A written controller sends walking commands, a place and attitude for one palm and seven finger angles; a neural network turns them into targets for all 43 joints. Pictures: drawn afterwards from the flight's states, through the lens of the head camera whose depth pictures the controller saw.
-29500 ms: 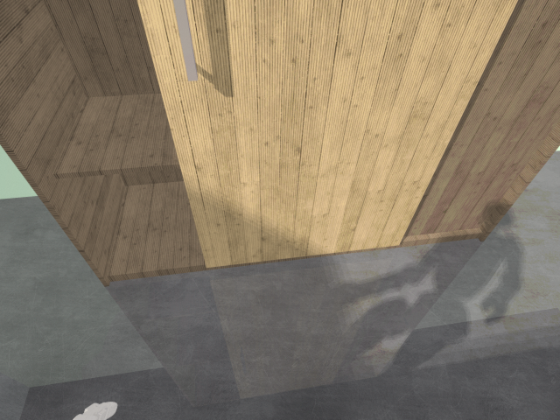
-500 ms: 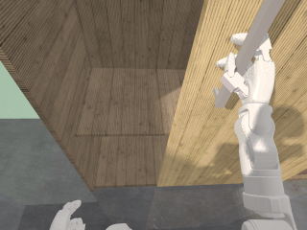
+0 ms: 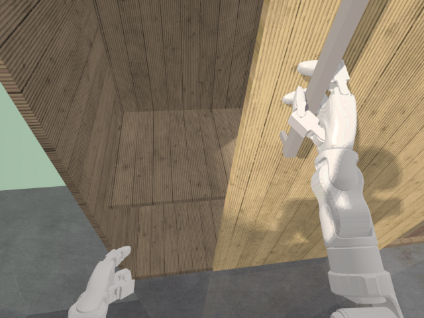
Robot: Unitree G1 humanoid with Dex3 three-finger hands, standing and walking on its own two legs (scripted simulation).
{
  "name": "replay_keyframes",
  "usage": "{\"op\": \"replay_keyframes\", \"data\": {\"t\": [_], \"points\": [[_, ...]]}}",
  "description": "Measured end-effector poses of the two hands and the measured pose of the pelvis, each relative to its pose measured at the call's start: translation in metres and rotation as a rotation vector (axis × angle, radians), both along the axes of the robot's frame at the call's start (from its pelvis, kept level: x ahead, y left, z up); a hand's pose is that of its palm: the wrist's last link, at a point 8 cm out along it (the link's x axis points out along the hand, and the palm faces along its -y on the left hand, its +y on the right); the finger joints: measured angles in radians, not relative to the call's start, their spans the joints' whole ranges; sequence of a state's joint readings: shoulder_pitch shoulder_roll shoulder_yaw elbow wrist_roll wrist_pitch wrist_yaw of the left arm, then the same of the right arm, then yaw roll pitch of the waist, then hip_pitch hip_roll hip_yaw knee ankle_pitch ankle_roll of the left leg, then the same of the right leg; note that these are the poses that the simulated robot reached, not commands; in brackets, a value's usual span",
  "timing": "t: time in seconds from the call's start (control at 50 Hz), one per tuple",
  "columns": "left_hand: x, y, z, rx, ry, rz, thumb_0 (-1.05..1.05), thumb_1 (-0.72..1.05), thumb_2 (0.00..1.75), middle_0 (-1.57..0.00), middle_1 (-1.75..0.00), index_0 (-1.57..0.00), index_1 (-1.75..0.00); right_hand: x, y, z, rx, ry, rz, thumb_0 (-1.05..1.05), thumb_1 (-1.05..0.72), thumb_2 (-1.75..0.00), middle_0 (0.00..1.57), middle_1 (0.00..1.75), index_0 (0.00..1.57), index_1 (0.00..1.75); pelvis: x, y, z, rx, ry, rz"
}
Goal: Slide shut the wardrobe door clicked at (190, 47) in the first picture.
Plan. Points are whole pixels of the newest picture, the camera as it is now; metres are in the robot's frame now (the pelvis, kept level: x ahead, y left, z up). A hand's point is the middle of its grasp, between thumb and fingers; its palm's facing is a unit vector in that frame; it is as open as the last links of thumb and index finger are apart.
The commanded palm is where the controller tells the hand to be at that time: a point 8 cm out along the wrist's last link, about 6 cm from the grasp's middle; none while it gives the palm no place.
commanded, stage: step sideways, sliding the door along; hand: right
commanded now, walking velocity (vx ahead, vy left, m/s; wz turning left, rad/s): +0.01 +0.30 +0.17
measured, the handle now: (316, 70) +0.40 -0.15 +0.28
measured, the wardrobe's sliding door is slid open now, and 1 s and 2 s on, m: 0.35 0.25 0.19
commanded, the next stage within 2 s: none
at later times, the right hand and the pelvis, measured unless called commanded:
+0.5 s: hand (255, 120) +0.35 -0.06 +0.23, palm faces +0.02 +1.00 -0.09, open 6.4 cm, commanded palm +0.33 -0.08 +0.24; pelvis +0.01 +0.03 -0.01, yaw +4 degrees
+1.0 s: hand (231, 118) +0.35 -0.02 +0.23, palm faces +0.14 +0.99 -0.05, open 6.2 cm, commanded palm +0.32 -0.01 +0.24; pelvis +0.01 +0.10 +0.00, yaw +4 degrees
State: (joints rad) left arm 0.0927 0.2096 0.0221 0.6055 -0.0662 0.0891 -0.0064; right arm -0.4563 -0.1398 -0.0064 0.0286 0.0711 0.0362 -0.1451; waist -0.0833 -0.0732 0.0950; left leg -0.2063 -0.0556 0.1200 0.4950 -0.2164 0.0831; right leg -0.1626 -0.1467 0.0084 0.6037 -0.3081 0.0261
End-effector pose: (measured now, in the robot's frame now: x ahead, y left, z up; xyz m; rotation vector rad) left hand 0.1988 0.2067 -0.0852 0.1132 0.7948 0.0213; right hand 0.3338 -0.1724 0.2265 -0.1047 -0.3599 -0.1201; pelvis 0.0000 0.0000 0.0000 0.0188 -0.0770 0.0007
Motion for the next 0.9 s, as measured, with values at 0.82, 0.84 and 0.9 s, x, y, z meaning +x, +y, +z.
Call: {"op": "replay_keyframes", "data": {"t": [0.82, 0.84, 0.9], "points": [[-0.043, 0.097, -0.004, 0.018, 0.058, 0.098, 0.01, 0.9, 0.89, -0.2, -0.3, -0.2, -0.3, -0.007, 0.082, -0.004, 0.001, -0.046, 0.008, -0.04, -0.77, -0.86, 0.47, 1.41, 0.17, 1.29, 0.0, 0.086, -0.003, 0.019, 0.008, 0.084], [-0.042, 0.101, -0.002, 0.026, 0.054, 0.101, 0.01, 0.9, 0.89, -0.2, -0.3, -0.2, -0.3, -0.007, 0.083, -0.004, 0.007, -0.042, 0.003, -0.04, -0.76, -0.86, 0.47, 1.41, 0.18, 1.29, 0.001, 0.089, -0.002, 0.018, 0.014, 0.079], [-0.037, 0.112, 0.005, 0.055, 0.036, 0.102, 0.01, 0.9, 0.89, -0.2, -0.3, -0.2, -0.3, -0.007, 0.088, -0.004, 0.023, -0.042, 0.001, -0.04, -0.76, -0.86, 0.46, 1.41, 0.21, 1.29, 0.004, 0.095, 0.0, 0.007, 0.032, 0.071]]}}
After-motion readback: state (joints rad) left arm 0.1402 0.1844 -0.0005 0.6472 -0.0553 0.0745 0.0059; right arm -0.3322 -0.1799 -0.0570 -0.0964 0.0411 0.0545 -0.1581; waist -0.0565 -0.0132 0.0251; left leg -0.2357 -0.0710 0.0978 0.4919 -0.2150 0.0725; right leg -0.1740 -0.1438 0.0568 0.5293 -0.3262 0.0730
